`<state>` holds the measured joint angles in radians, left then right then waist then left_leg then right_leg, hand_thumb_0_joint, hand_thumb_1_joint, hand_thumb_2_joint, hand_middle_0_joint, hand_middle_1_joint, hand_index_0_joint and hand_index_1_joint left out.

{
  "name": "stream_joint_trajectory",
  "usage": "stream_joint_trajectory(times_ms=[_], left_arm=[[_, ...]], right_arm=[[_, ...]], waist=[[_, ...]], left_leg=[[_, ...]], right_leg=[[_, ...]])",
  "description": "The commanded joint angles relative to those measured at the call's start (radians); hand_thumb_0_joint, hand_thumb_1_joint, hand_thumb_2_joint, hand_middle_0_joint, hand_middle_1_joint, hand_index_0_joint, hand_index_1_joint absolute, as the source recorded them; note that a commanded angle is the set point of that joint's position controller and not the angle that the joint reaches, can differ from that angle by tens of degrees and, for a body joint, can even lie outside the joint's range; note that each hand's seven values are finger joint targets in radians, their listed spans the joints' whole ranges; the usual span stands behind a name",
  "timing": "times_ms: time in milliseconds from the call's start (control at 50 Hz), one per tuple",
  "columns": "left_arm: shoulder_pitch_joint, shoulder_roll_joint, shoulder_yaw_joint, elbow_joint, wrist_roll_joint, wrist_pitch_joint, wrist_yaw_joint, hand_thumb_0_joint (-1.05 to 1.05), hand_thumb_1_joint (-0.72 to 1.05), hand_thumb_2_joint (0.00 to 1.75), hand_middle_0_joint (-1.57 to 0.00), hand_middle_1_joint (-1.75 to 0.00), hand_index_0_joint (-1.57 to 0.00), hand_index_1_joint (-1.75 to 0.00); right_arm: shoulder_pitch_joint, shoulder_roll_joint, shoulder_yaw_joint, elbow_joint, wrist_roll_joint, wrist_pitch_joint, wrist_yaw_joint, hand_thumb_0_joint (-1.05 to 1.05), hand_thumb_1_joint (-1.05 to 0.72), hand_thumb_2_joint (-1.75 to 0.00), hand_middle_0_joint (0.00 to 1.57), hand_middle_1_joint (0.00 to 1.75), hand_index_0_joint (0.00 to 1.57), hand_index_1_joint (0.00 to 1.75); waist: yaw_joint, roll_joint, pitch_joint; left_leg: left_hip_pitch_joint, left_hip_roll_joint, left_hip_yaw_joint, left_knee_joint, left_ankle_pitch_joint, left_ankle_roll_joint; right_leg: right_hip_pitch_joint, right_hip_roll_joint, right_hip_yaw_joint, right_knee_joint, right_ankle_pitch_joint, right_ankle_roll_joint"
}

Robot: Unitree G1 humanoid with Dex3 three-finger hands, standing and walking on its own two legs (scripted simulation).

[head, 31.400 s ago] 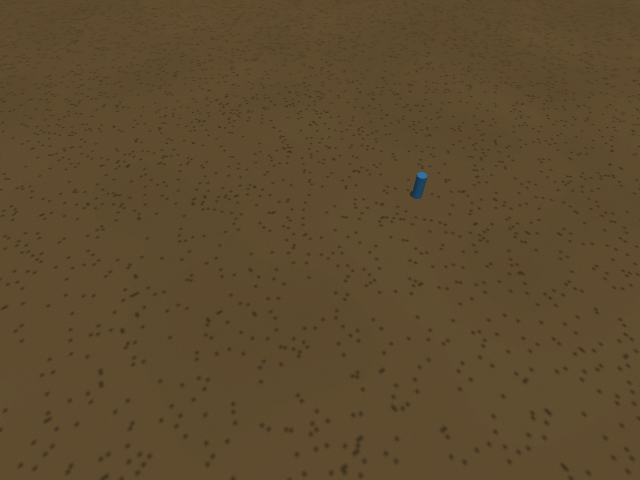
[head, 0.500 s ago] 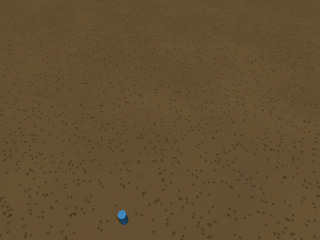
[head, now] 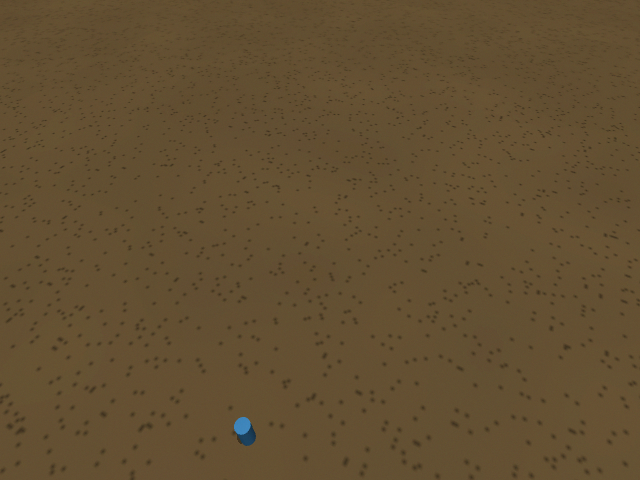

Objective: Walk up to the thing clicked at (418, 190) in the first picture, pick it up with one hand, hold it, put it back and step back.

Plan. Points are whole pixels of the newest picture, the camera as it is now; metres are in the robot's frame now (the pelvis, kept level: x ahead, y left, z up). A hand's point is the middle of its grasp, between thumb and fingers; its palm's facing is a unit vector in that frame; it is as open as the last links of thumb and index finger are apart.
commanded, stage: stand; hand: left
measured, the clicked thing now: (245, 431) +0.35 +0.22 -0.72
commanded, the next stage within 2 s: step back in 1.08 s
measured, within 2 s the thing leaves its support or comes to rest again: neither
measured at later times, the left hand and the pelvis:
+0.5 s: hand out of the picture +0.08 +0.24 -0.16, palm faces -0.03 -0.94 -0.34, open 7.4 cm; pelvis +0.01 -0.01 +0.00, yaw -1 degrees
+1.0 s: hand out of the picture +0.09 +0.23 -0.16, palm faces -0.04 -0.94 -0.33, open 7.4 cm; pelvis +0.01 -0.02 +0.00, yaw -1 degrees
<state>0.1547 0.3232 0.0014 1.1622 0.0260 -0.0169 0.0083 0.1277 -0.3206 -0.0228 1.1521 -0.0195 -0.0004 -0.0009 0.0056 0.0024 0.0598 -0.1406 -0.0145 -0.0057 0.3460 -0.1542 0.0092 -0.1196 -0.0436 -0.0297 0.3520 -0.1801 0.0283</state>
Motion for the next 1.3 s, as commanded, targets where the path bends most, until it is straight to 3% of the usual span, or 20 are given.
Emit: stream_joint_trajectory(times_ms=[0, 80, 200, 300, 400, 440, 580, 680, 720, 880, 1000, 1040, 1060, 1100, 1140, 1160, 1200, 1220, 1240, 1280], left_arm=[[-0.044, 0.202, 0.034, -0.054, -0.005, -0.021, 0.019, 0.00, 0.90, 0.90, -0.20, -0.30, -0.20, -0.30], [-0.045, 0.204, 0.036, -0.056, -0.007, -0.021, 0.017, 0.00, 0.90, 0.90, -0.20, -0.30, -0.20, -0.30], [-0.053, 0.201, 0.036, -0.053, -0.008, -0.013, 0.015, 0.00, 0.90, 0.90, -0.20, -0.30, -0.20, -0.30], [-0.055, 0.205, 0.038, -0.055, -0.010, -0.013, 0.012, 0.00, 0.90, 0.90, -0.20, -0.30, -0.20, -0.30], [-0.074, 0.209, 0.040, -0.067, -0.010, -0.018, 0.013, 0.00, 0.90, 0.90, -0.20, -0.30, -0.20, -0.30], [-0.068, 0.208, 0.038, -0.065, -0.008, -0.016, 0.011, 0.00, 0.90, 0.90, -0.20, -0.30, -0.20, -0.30], [-0.080, 0.214, 0.041, -0.075, -0.013, -0.022, 0.012, 0.00, 0.90, 0.90, -0.20, -0.30, -0.20, -0.30], [-0.074, 0.213, 0.038, -0.070, -0.014, -0.018, 0.012, 0.00, 0.90, 0.90, -0.20, -0.30, -0.20, -0.30], [-0.071, 0.213, 0.038, -0.076, -0.012, -0.022, 0.012, 0.00, 0.90, 0.90, -0.20, -0.30, -0.20, -0.30], [-0.075, 0.219, 0.039, -0.081, -0.012, -0.022, 0.012, 0.00, 0.90, 0.90, -0.20, -0.30, -0.20, -0.30], [-0.065, 0.221, 0.040, -0.080, -0.011, -0.021, 0.008, 0.00, 0.90, 0.90, -0.20, -0.30, -0.20, -0.30], [-0.077, 0.224, 0.042, -0.086, -0.012, -0.022, 0.008, 0.00, 0.90, 0.90, -0.20, -0.30, -0.20, -0.30], [-0.071, 0.297, 0.094, -0.100, -0.031, -0.009, 0.010, 0.00, 0.90, 0.90, -0.20, -0.30, -0.20, -0.30], [-0.048, 0.288, 0.100, -0.124, -0.033, -0.002, 0.015, 0.00, 0.90, 0.90, -0.20, -0.30, -0.20, -0.30], [-0.050, 0.305, 0.110, -0.157, -0.029, 0.002, 0.015, 0.00, 0.90, 0.90, -0.20, -0.30, -0.20, -0.30], [-0.077, 0.311, 0.115, -0.181, -0.024, 0.006, 0.014, 0.00, 0.90, 0.90, -0.20, -0.30, -0.20, -0.30], [-0.144, 0.327, 0.121, -0.237, -0.007, 0.011, 0.017, 0.00, 0.90, 0.90, -0.20, -0.30, -0.20, -0.30], [-0.147, 0.328, 0.124, -0.257, 0.001, 0.015, 0.016, 0.00, 0.90, 0.90, -0.20, -0.30, -0.20, -0.30], [-0.177, 0.324, 0.124, -0.275, 0.003, 0.018, 0.018, 0.00, 0.90, 0.90, -0.20, -0.30, -0.20, -0.30], [-0.212, 0.295, 0.114, -0.298, -0.001, 0.027, 0.016, 0.00, 0.90, 0.90, -0.20, -0.30, -0.20, -0.30]], right_arm=[[-0.054, -0.191, -0.026, -0.054, 0.002, -0.020, -0.011, 0.00, -0.90, -0.90, 0.20, 0.30, 0.20, 0.30], [-0.052, -0.202, -0.023, -0.049, 0.005, -0.025, -0.014, 0.00, -0.90, -0.90, 0.20, 0.30, 0.20, 0.30], [-0.046, -0.211, -0.022, -0.039, 0.003, -0.021, -0.016, 0.00, -0.90, -0.90, 0.20, 0.30, 0.20, 0.30], [-0.049, -0.209, -0.021, -0.037, 0.003, -0.021, -0.014, 0.00, -0.90, -0.90, 0.20, 0.30, 0.20, 0.30], [-0.052, -0.210, -0.021, -0.042, 0.004, -0.026, -0.013, 0.00, -0.90, -0.90, 0.20, 0.30, 0.20, 0.30], [-0.059, -0.208, -0.021, -0.041, 0.003, -0.024, -0.012, 0.00, -0.90, -0.90, 0.20, 0.30, 0.20, 0.30], [-0.051, -0.214, -0.021, -0.044, 0.004, -0.028, -0.013, 0.00, -0.90, -0.90, 0.20, 0.30, 0.20, 0.30], [-0.052, -0.212, -0.021, -0.041, 0.006, -0.022, -0.012, 0.00, -0.90, -0.90, 0.20, 0.30, 0.20, 0.30], [-0.056, -0.215, -0.024, -0.045, 0.005, -0.024, -0.011, 0.00, -0.90, -0.90, 0.20, 0.30, 0.20, 0.30], [-0.058, -0.218, -0.024, -0.050, 0.006, -0.024, -0.011, 0.00, -0.90, -0.90, 0.20, 0.30, 0.20, 0.30], [-0.059, -0.216, -0.022, -0.050, 0.007, -0.024, -0.007, 0.00, -0.90, -0.90, 0.20, 0.30, 0.20, 0.30], [-0.056, -0.225, -0.024, -0.053, 0.005, -0.026, -0.010, 0.00, -0.90, -0.90, 0.20, 0.30, 0.20, 0.30], [-0.087, -0.275, -0.042, -0.082, 0.013, -0.009, -0.003, 0.00, -0.90, -0.90, 0.20, 0.30, 0.20, 0.30], [-0.065, -0.245, -0.042, -0.110, 0.024, 0.001, -0.002, 0.00, -0.90, -0.90, 0.20, 0.30, 0.20, 0.30], [-0.049, -0.238, -0.047, -0.135, 0.028, 0.010, 0.000, 0.00, -0.90, -0.90, 0.20, 0.30, 0.20, 0.30], [-0.031, -0.234, -0.052, -0.142, 0.025, 0.017, 0.000, 0.00, -0.90, -0.90, 0.20, 0.30, 0.20, 0.30], [0.025, -0.238, -0.064, -0.152, 0.016, 0.034, 0.003, 0.00, -0.90, -0.90, 0.20, 0.30, 0.20, 0.30], [0.036, -0.244, -0.068, -0.165, 0.014, 0.041, 0.007, 0.00, -0.90, -0.90, 0.20, 0.30, 0.20, 0.30], [0.075, -0.238, -0.068, -0.173, 0.017, 0.044, 0.009, 0.00, -0.90, -0.90, 0.20, 0.30, 0.20, 0.30], [0.097, -0.244, -0.076, -0.179, 0.021, 0.036, 0.008, 0.00, -0.90, -0.90, 0.20, 0.30, 0.20, 0.30]], waist=[[-0.004, -0.010, -0.058], [-0.003, 0.005, -0.089], [-0.007, 0.004, -0.042], [-0.005, 0.003, -0.037], [-0.007, -0.001, -0.063], [-0.005, -0.007, -0.041], [-0.007, -0.010, -0.110], [-0.008, -0.020, -0.049], [-0.007, -0.012, -0.086], [-0.010, -0.002, -0.083], [-0.007, -0.001, -0.045], [-0.009, 0.004, -0.087], [-0.009, -0.008, 0.034], [-0.015, -0.031, -0.007], [-0.018, -0.064, -0.066], [-0.027, -0.099, -0.087], [-0.038, -0.185, -0.118], [-0.034, -0.186, -0.120], [-0.058, -0.205, -0.130], [-0.068, -0.178, -0.138]], left_leg=[[0.012, 0.120, -0.100, -0.067, 0.056, 0.014], [0.041, 0.128, -0.094, -0.059, 0.131, 0.014], [0.016, 0.125, -0.092, -0.087, 0.032, 0.005], [0.015, 0.128, -0.091, -0.094, 0.015, 0.004], [0.024, 0.134, -0.087, -0.086, 0.088, 0.001], [0.011, 0.130, -0.090, -0.093, 0.036, -0.001], [0.063, 0.142, -0.079, -0.070, 0.169, 0.007], [0.032, 0.138, -0.084, -0.090, 0.093, 0.000], [0.057, 0.140, -0.079, -0.075, 0.143, 0.002], [0.057, 0.144, -0.079, -0.078, 0.126, 0.002], [0.032, 0.138, -0.082, -0.093, 0.047, 0.001], [0.056, 0.145, -0.079, -0.083, 0.095, 0.005], [-0.047, 0.121, -0.094, 0.032, 0.230, 0.026], [-0.055, 0.094, -0.058, 0.108, 0.213, 0.027], [-0.050, 0.048, -0.033, 0.227, 0.161, 0.022], [-0.066, 0.020, -0.012, 0.279, 0.066, 0.017], [-0.090, -0.022, -0.012, 0.469, -0.286, 0.021], [-0.100, -0.022, -0.037, 0.525, -0.352, 0.030], [-0.112, 0.008, -0.063, 0.496, -0.345, 0.040], [-0.082, 0.012, -0.047, 0.402, -0.222, 0.042]], right_leg=[[0.004, -0.094, 0.092, -0.079, 0.026, -0.035], [0.030, -0.097, 0.091, -0.065, 0.118, -0.035], [-0.003, -0.085, 0.090, -0.086, 0.028, -0.033], [-0.004, -0.087, 0.098, -0.089, 0.020, -0.036], [0.020, -0.092, 0.101, -0.084, 0.075, -0.036], [-0.001, -0.086, 0.095, -0.094, 0.015, -0.034], [0.043, -0.098, 0.096, -0.069, 0.174, -0.036], [0.007, -0.089, 0.091, -0.094, 0.088, -0.035], [0.029, -0.095, 0.093, -0.087, 0.146, -0.036], [0.030, -0.095, 0.098, -0.089, 0.138, -0.041], [-0.005, -0.088, 0.100, -0.109, 0.044, -0.038], [0.022, -0.093, 0.106, -0.095, 0.104, -0.043], [-0.054, -0.079, 0.113, -0.013, 0.265, -0.054], [-0.040, -0.097, 0.118, 0.001, 0.320, -0.083], [-0.052, -0.151, 0.170, -0.002, 0.368, -0.142], [-0.059, -0.193, 0.207, -0.011, 0.354, -0.180], [-0.102, -0.296, 0.281, -0.010, 0.355, -0.265], [-0.132, -0.313, 0.283, 0.017, 0.362, -0.288], [-0.124, -0.310, 0.256, 0.042, 0.357, -0.272], [-0.134, -0.247, 0.185, 0.133, 0.357, -0.219]])
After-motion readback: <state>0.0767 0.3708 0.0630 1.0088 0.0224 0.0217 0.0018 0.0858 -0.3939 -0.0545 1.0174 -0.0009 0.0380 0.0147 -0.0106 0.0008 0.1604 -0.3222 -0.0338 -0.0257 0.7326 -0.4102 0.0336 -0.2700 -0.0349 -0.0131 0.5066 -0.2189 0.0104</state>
